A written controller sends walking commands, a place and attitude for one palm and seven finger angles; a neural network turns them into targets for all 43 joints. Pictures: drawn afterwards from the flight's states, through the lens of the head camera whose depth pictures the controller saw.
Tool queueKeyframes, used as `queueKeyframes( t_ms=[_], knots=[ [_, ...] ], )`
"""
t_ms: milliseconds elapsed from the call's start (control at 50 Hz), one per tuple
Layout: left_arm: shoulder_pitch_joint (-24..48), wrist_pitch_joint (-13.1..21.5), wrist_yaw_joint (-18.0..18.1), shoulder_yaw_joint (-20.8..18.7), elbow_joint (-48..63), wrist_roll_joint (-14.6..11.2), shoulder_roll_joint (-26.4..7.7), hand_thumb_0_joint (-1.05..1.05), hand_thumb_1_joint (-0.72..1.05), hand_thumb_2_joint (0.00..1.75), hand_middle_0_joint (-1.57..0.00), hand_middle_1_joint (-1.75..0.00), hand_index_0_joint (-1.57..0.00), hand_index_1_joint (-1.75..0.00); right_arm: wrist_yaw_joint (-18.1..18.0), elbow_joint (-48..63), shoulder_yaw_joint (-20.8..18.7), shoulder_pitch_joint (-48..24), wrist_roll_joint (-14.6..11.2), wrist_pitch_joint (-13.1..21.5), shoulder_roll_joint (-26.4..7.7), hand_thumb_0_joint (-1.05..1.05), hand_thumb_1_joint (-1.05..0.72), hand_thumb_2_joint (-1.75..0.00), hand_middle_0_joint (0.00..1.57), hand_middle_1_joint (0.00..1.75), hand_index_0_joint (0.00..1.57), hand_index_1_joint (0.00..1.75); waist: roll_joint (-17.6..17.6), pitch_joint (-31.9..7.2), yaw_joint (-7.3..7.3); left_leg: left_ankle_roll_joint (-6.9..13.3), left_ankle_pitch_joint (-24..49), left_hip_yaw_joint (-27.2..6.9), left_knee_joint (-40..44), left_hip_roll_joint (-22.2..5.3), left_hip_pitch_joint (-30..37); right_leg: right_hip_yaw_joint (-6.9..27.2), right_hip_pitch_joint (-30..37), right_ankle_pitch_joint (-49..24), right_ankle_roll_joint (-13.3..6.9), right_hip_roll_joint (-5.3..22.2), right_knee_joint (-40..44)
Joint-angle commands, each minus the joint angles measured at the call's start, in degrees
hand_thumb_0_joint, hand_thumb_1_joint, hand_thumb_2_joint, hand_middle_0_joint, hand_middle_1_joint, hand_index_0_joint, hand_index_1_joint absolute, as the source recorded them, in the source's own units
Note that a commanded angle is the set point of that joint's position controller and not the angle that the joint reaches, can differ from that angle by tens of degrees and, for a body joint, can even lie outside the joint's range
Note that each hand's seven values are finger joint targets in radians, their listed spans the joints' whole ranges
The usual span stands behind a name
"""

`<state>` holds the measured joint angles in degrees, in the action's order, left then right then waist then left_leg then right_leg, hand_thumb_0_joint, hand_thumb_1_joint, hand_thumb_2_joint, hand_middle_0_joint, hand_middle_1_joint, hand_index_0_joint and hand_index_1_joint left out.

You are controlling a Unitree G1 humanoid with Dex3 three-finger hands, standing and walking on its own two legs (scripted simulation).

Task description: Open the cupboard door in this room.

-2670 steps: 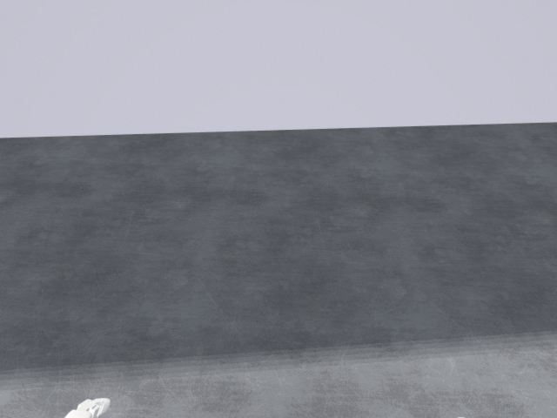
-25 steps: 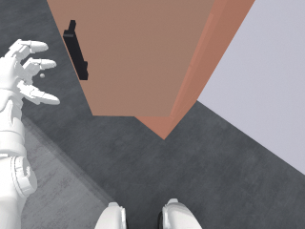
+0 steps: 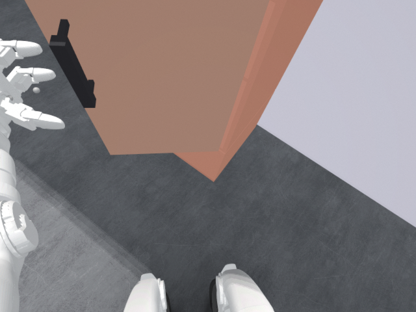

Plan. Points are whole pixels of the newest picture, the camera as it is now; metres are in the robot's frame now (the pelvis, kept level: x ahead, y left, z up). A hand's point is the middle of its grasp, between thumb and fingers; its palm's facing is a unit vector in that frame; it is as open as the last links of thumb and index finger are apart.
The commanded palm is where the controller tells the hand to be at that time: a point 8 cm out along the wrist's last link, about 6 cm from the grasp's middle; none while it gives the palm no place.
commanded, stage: move the hooked fingers beside the handle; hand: left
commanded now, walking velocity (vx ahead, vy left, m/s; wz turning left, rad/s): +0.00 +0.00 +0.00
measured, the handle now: (78, 68) +0.55 +0.20 +0.07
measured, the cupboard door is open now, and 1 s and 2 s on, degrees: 41 41 41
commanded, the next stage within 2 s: slide the fingers in behind the handle in 0.54 s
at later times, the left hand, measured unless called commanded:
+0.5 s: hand (38, 92) +0.49 +0.25 +0.07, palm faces -0.01 -1.00 -0.02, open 14.0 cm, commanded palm +0.48 +0.29 +0.07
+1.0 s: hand (51, 90) +0.50 +0.23 +0.07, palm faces -0.02 -1.00 +0.00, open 14.0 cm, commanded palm +0.48 +0.27 +0.07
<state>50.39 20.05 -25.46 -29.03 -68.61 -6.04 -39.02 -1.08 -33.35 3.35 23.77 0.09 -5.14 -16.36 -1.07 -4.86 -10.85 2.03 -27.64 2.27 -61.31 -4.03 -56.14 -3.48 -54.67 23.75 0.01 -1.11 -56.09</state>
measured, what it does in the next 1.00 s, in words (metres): stands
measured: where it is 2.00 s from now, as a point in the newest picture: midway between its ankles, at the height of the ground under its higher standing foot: outside the picture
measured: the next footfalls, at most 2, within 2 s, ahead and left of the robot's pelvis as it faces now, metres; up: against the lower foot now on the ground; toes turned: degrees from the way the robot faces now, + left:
none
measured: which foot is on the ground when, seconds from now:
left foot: down 0.00-1.00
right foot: down 0.00-1.00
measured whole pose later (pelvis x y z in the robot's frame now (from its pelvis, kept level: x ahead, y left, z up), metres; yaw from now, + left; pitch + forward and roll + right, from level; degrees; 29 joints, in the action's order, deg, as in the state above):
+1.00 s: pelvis +0.00 +0.00 +0.00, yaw +1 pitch +22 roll -4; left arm 50.1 21.5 -21.9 -25.0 -66.1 -6.9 -33.5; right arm -0.5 -34.6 2.7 22.9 0.2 -5.2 -15.9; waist -1.2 -5.7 -10.2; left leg 2.2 -28.2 1.7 -62.2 -3.5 -56.3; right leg -3.9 -54.4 24.3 0.3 -0.7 -56.6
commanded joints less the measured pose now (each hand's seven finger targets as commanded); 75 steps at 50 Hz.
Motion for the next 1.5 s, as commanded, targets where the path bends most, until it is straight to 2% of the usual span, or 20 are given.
queueKeyframes(
  t_ms=[0, 80, 220, 300, 340, 400, 480, 500, 540, 620, 720, 820, 900, 960, 1020, 1160, 1220, 1260, 1380, 1480],
  knots=[
    [23.0, 5.4, -0.8, -2.0, 16.0, -2.2, -17.9, 0.0, -0.5, 0.3, -0.3, -1.2, -0.3, -1.2, -1.0, 2.3, -4.6, 8.9, 0.0, 1.0, -11.2, 0.0, -0.9, -0.9, 0.2, 0.3, 0.2, 0.3, -10.4, -31.4, 1.41, -0.4, 27.0, -4.6, 5.9, 1.7, 23.7, 1.8, 12.6, -19.1, -1.2, -2.2, 4.9],
    [22.1, 4.5, -1.5, 1.5, 13.7, -3.1, -12.6, 0.0, -0.5, 0.3, -0.3, -1.2, -0.3, -1.2, -1.0, 1.6, -4.5, 8.6, -0.3, 0.8, -11.0, 0.0, -0.9, -0.9, 0.2, 0.3, 0.2, 0.3, -10.1, -27.6, 0.63, -0.4, 27.2, -5.1, 6.3, 1.6, 25.0, 1.1, 9.6, -17.6, -1.4, -2.3, 5.5],
    [24.2, 4.2, -0.1, 0.9, 13.0, -2.5, -14.0, 0.0, -0.5, 0.3, -0.3, -1.2, -0.3, -1.2, -1.2, 1.2, -4.5, 8.0, -0.1, 0.8, -11.1, 0.0, -0.9, -0.9, 0.2, 0.3, 0.2, 0.3, -8.6, -27.2, 0.28, -0.5, 25.8, -5.3, 5.8, 1.7, 23.3, 1.2, 9.1, -16.9, -1.2, -2.0, 5.1],
    [24.3, 5.4, 0.3, 1.2, 15.1, -2.2, -13.5, 0.0, -0.5, 0.3, -0.3, -1.2, -0.3, -1.2, -1.0, 1.6, -4.4, 7.6, 0.0, 1.0, -10.7, 0.0, -0.9, -0.9, 0.2, 0.3, 0.2, 0.3, -11.9, -30.4, 1.18, -1.0, 28.9, -5.5, 5.5, 1.7, 26.2, 1.1, 9.0, -17.9, -1.4, -1.9, 4.2],
    [23.9, 4.5, 0.5, 2.6, 12.4, -1.9, -11.9, 0.0, -0.5, 0.3, -0.3, -1.2, -0.3, -1.2, -1.0, 1.6, -4.2, 7.3, -0.2, 0.9, -10.8, 0.0, -0.9, -0.9, 0.2, 0.3, 0.2, 0.3, -9.1, -27.0, 0.24, -0.8, 26.0, -5.5, 5.7, 1.7, 23.5, 0.9, 8.3, -16.3, -1.2, -2.0, 4.7],
    [25.1, 4.0, 0.9, 0.2, 11.0, -1.5, -15.9, 0.0, -0.5, 0.3, -0.3, -1.2, -0.3, -1.2, -1.4, 2.0, -4.0, 7.4, -0.2, 1.0, -11.3, 0.0, -0.9, -0.9, 0.2, 0.3, 0.2, 0.3, -7.6, -26.5, 0.5, -0.4, 23.1, -5.3, 5.8, 2.0, 20.1, 1.4, 10.0, -15.6, -1.2, -1.9, 4.4],
    [27.0, 5.1, 0.9, 1.3, 13.6, -1.9, -14.3, 0.0, -0.5, 0.3, -0.3, -1.2, -0.3, -1.2, -1.3, 2.0, -4.0, 7.6, -0.1, 1.4, -11.0, 0.0, -0.9, -0.9, 0.2, 0.3, 0.2, 0.3, -9.9, -28.5, 0.04, -0.6, 24.3, -5.7, 5.4, 1.8, 23.1, 1.1, 8.2, -15.2, -1.4, -2.0, 4.0],
    [25.9, 5.1, 0.8, -0.5, 13.0, -1.7, -16.6, 0.0, -0.5, 0.3, -0.3, -1.2, -0.3, -1.2, -1.3, 1.8, -4.1, 7.6, 0.0, 1.3, -11.3, 0.0, -0.9, -0.9, 0.2, 0.3, 0.2, 0.3, -9.7, -29.9, 0.93, -0.7, 24.5, -5.7, 5.2, 1.7, 22.6, 1.3, 9.3, -15.6, -1.4, -2.0, 3.9],
    [25.4, 4.5, 0.3, 0.7, 11.3, -1.6, -15.1, 0.0, -0.5, 0.3, -0.3, -1.2, -0.3, -1.2, -1.3, 1.8, -3.9, 7.8, -0.2, 1.3, -11.1, 0.0, -0.9, -0.9, 0.2, 0.3, 0.2, 0.3, -8.5, -29.4, 0.31, -0.5, 23.8, -5.5, 5.0, 1.8, 21.2, 1.4, 9.5, -15.7, -1.1, -2.0, 4.0],
    [25.0, 3.8, -0.1, -0.5, 11.1, -1.3, -17.6, 0.0, -0.5, 0.3, -0.3, -1.2, -0.3, -1.2, -1.5, 1.8, -3.9, 8.1, -0.2, 1.1, -11.4, 0.0, -0.9, -0.9, 0.2, 0.3, 0.2, 0.3, -9.0, -28.7, 0.49, -0.3, 23.5, -5.2, 5.1, 1.9, 20.0, 1.5, 10.0, -16.0, -1.1, -1.9, 4.1],
    [24.3, 4.2, -0.3, 3.0, 13.4, -3.0, -10.7, 0.0, -0.5, 0.3, -0.3, -1.2, -0.3, -1.2, -0.8, 1.1, -4.3, 8.5, -0.1, 0.9, -11.0, 0.0, -0.9, -0.9, 0.2, 0.3, 0.2, 0.3, -10.3, -29.5, 0.08, -0.9, 26.7, -6.1, 5.4, 1.4, 25.2, 0.6, 6.7, -15.6, -1.3, -2.3, 4.5],
    [25.0, 4.0, 1.8, 1.8, 13.7, -1.8, -12.4, 0.0, -0.5, 0.3, -0.3, -1.2, -0.3, -1.2, -0.9, 1.0, -4.4, 8.6, 0.1, 0.8, -11.0, 0.0, -0.9, -0.9, 0.2, 0.3, 0.2, 0.3, -10.2, -27.2, 0.6, -0.8, 23.5, -6.0, 6.2, 1.6, 23.2, 0.5, 6.9, -13.7, -1.4, -2.1, 4.8],
    [23.3, 5.3, 3.5, 1.5, 16.0, -2.0, -10.9, 0.0, -0.5, 0.3, -0.3, -1.2, -0.3, -1.2, -0.5, 1.2, -4.8, 8.7, 0.3, 0.9, -10.7, 0.0, -0.9, -0.9, 0.2, 0.3, 0.2, 0.3, -10.4, -30.4, 1.29, -1.4, 28.5, -6.5, 6.0, 1.4, 27.2, 0.2, 7.1, -15.8, -1.5, -2.3, 4.4],
    [22.9, 4.9, 4.0, 2.1, 14.0, -1.7, -10.2, 0.0, -0.5, 0.3, -0.3, -1.2, -0.3, -1.2, -0.4, 1.3, -4.7, 8.3, 0.1, 0.8, -10.6, 0.0, -0.9, -0.9, 0.2, 0.3, 0.2, 0.3, -8.3, -27.0, 0.83, -0.9, 24.8, -5.6, 6.4, 1.8, 23.2, 0.5, 8.8, -15.5, -1.3, -2.2, 4.9],
    [23.8, 5.2, 4.8, 3.8, 15.2, -1.2, -7.9, 0.0, -0.5, 0.3, -0.3, -1.2, -0.3, -1.2, -0.2, 1.5, -4.6, 8.1, 0.2, 0.8, -10.2, 0.0, -0.9, -0.9, 0.2, 0.3, 0.2, 0.3, -10.1, -27.7, 0.91, -1.2, 25.9, -5.8, 6.4, 1.7, 25.0, 0.4, 7.6, -15.5, -1.4, -2.1, 4.6],
    [22.7, 5.3, 5.9, 3.4, 13.1, -1.2, -7.4, 0.0, -0.5, 0.3, -0.3, -1.2, -0.3, -1.2, -0.2, 1.6, -4.6, 7.6, 0.2, 1.1, -10.1, 0.0, -0.9, -0.9, 0.2, 0.3, 0.2, 0.3, -6.1, -26.8, 0.79, -0.6, 22.9, -5.0, 6.2, 2.1, 20.8, 1.0, 10.4, -16.0, -1.2, -1.9, 4.7],
    [24.7, 6.1, 6.2, 5.0, 15.0, -1.0, -5.6, 0.0, -0.5, 0.3, -0.3, -1.2, -0.3, -1.2, -0.1, 1.6, -4.6, 7.4, 0.2, 1.3, -9.8, 0.0, -0.9, -0.9, 0.2, 0.3, 0.2, 0.3, -8.8, -28.3, 0.67, -1.0, 24.3, -5.5, 5.9, 2.1, 23.5, 0.8, 8.6, -15.8, -1.4, -1.9, 4.2],
    [24.6, 5.6, 6.5, 4.8, 12.6, -1.2, -5.4, 0.0, -0.5, 0.3, -0.3, -1.2, -0.3, -1.2, -0.1, 1.2, -4.6, 7.4, 0.1, 1.5, -9.9, 0.0, -0.9, -0.9, 0.2, 0.3, 0.2, 0.3, -5.7, -25.9, 0.14, -0.7, 21.1, -5.3, 6.0, 2.1, 20.7, 1.0, 8.9, -14.3, -1.2, -1.9, 4.7],
    [27.2, 6.8, 7.3, 5.5, 16.6, -1.2, -4.5, 0.0, -0.5, 0.3, -0.3, -1.2, -0.3, -1.2, 0.0, 1.0, -4.7, 7.9, 0.5, 2.2, -9.6, 0.0, -0.9, -0.9, 0.2, 0.3, 0.2, 0.3, -9.5, -31.0, 0.35, -0.9, 26.1, -5.7, 5.0, 2.2, 24.6, 1.0, 8.8, -17.2, -1.5, -1.9, 3.5],
    [24.2, 5.8, 8.3, 6.1, 15.2, -1.2, -2.2, 0.0, -0.5, 0.3, -0.3, -1.2, -0.3, -1.2, 0.4, 0.8, -4.9, 8.3, 0.4, 1.9, -9.5, 0.0, -0.9, -0.9, 0.2, 0.3, 0.2, 0.3, -7.8, -29.9, 0.76, -1.0, 27.8, -5.7, 5.4, 2.1, 24.5, 0.5, 9.3, -18.3, -1.4, -2.0, 3.6]
  ],
)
